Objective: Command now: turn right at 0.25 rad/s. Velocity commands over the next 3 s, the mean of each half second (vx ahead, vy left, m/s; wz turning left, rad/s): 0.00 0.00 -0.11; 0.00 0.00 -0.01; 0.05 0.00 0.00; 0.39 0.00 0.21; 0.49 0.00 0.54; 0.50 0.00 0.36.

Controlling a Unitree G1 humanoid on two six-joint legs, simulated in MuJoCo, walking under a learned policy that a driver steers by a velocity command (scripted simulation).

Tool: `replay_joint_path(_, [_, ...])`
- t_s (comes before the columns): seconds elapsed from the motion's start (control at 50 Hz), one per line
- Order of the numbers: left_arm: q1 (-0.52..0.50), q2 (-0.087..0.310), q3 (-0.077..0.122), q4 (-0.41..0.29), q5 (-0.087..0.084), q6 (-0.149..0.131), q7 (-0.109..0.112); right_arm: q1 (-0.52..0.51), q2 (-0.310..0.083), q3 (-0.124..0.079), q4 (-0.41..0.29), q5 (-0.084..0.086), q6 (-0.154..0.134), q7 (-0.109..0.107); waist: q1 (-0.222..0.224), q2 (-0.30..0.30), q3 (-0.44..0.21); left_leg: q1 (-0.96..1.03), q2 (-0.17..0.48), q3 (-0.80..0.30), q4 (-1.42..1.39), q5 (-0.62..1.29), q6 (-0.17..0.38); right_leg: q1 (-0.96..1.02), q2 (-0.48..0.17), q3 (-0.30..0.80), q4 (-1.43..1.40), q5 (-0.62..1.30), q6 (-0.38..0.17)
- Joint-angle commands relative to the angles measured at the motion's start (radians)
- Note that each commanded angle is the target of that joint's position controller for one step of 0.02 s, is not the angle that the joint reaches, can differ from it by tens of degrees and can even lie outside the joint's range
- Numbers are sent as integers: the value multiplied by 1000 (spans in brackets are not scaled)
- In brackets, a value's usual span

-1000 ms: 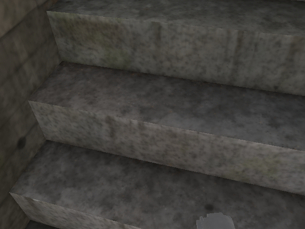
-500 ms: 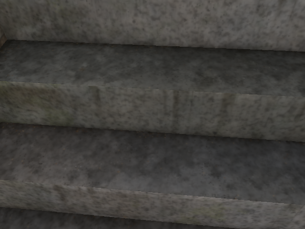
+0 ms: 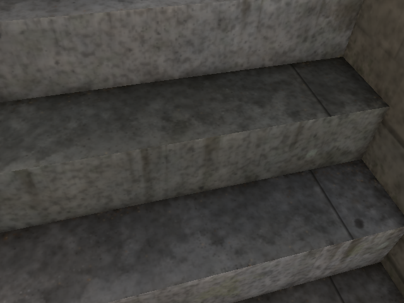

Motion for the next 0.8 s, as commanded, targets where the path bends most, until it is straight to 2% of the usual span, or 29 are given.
replay_joint_path(0.02, [-37,6,-4,-36,21,-22,-40,-115,-158,-34,-88,56,-44,5,58,128,41,73,138,-160,-248,-190,47,77,-113,-228,-521,-178,78])
replay_joint_path(0.04, [-68,-4,-9,-37,14,-26,-54,-23,-251,-78,-41,46,-28,-1,27,134,75,84,124,-162,-242,-262,66,133,-101,-305,-730,-165,73])
replay_joint_path(0.06, [-107,1,-3,-38,32,-27,-74,36,-291,-108,-6,11,-29,-3,-2,192,99,18,189,-222,-237,-263,95,247,-99,-317,-631,-79,44])
replay_joint_path(0.08, [-56,35,-2,-57,46,-28,-49,-15,-263,-98,-21,-31,-36,-8,36,211,55,-2,276,-310,-221,-159,143,266,-146,-235,-538,92,-3])
replay_joint_path(0.1, [-46,39,-3,-69,35,-35,-33,-166,-185,-69,-69,-31,-54,-1,100,202,49,5,322,-343,-201,-34,175,261,-188,-177,-581,193,-36])
replay_joint_path(0.12, [-38,24,-10,-80,20,-41,-30,-257,-82,-32,-93,-2,-71,17,153,161,21,38,323,-322,-155,105,163,306,-216,-166,-732,263,-67])
replay_joint_path(0.14, [-51,-14,-23,-82,2,-47,-37,-247,9,-1,-76,36,-80,37,178,132,0,79,284,-279,-95,212,105,385,-229,-172,-909,347,-92])
replay_joint_path(0.16, [-95,-23,-35,-98,1,-48,-44,-128,-2,-16,-37,30,-78,39,105,151,-27,135,218,-210,-42,271,57,410,-214,-160,-903,453,-136])
replay_joint_path(0.18, [-179,42,-28,-143,-10,-49,-36,37,-80,-58,-29,-3,-77,10,-24,102,-82,217,138,-122,-2,296,43,379,-186,-171,-838,521,-212])
replay_joint_path(0.2, [-193,57,-15,-157,-3,-49,-30,52,-142,-82,-33,-23,-78,-12,-12,81,-80,257,111,-95,21,340,37,325,-187,-183,-835,478,-239])
replay_joint_path(0.22, [-165,43,-16,-159,-1,-47,-28,15,-168,-96,-33,-29,-71,-21,14,68,-56,253,114,-86,25,353,44,293,-186,-188,-838,449,-240])
replay_joint_path(0.24, [-147,21,-20,-153,0,-45,-30,8,-153,-97,-33,-23,-65,-23,24,61,-44,221,121,-86,11,319,50,302,-186,-180,-839,393,-234])
replay_joint_path(0.28, [-78,-8,-28,-123,-2,-30,-50,16,-94,-81,-9,-4,-56,-1,52,58,-15,138,121,-90,-26,204,36,368,-187,-167,-879,296,-212])
replay_joint_path(0.32, [-45,-12,-30,-100,-7,-25,-65,0,-51,-67,5,-8,-52,27,51,59,-4,119,104,-62,-19,176,-5,411,-179,-168,-913,295,-203])
replay_joint_path(0.34, [-62,-10,-28,-105,-6,-24,-67,15,-60,-68,13,-10,-51,32,43,48,-10,115,101,-59,-17,163,-15,435,-177,-174,-917,308,-202])
replay_joint_path(0.4, [-95,-17,-25,-115,2,-23,-78,27,-92,-71,40,-3,-55,25,40,37,-15,95,99,-54,-13,122,-31,475,-179,-172,-926,340,-201])
replay_joint_path(0.42, [16,-42,-27,-99,-7,-44,-2,-2,-147,-94,8,18,-40,-67,46,73,11,118,155,-97,-82,342,-21,515,-240,-140,-951,638,-195])
replay_joint_path(0.44, [28,-32,-27,-82,-10,-51,26,22,-149,-90,26,17,-32,-101,42,40,-5,135,161,-98,-79,339,-27,564,-246,-137,-953,715,-187])
replay_joint_path(0.46, [16,-30,-25,-85,-9,-52,40,38,-149,-90,36,17,-25,-115,32,16,-7,138,161,-98,-85,308,-34,589,-247,-137,-956,746,-184])
replay_joint_path(0.5, [23,-29,-22,-86,-8,-49,47,62,-149,-93,48,16,-16,-119,26,9,-36,161,159,-96,-103,268,-33,631,-246,-138,-973,743,-186])
replay_joint_path(0.54, [38,-30,-18,-79,-7,-42,47,78,-144,-94,63,12,-7,-118,23,23,-24,166,157,-96,-125,214,-30,632,-241,-141,-998,662,-191])
replay_joint_path(0.62, [72,-47,-16,-60,-1,-32,51,113,-139,-95,94,-2,8,-124,19,39,33,154,162,-93,-147,140,-28,592,-232,-148,-1041,511,-193])
replay_joint_path(0.66, [86,-42,-12,-57,0,-21,56,135,-147,-98,116,-4,6,-129,20,42,59,139,162,-93,-156,105,-21,573,-227,-150,-1056,430,-201])
replay_joint_path(0.68, [100,-49,-11,-49,4,-18,56,158,-136,-99,132,-2,7,-132,16,40,60,149,161,-90,-164,74,-22,564,-229,-146,-1074,369,-201])
replay_joint_path(0.8, [153,-45,-5,1,1,-5,56,208,-131,-97,187,-7,12,-146,22,49,132,136,153,-95,-177,8,-4,491,-217,-134,-1127,133,-208])
Next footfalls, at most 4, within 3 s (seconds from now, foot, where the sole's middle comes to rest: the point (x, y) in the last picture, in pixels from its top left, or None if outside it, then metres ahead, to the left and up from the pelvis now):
0.14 right None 0.09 -0.15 -0.77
1.70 right None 0.10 -0.16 -0.77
2.00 left None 0.25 0.03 -0.56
2.50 right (269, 233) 0.55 -0.18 -0.36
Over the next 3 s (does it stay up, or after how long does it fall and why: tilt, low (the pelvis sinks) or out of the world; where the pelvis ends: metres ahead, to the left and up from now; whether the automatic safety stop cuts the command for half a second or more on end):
stays up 0.55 -0.06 0.42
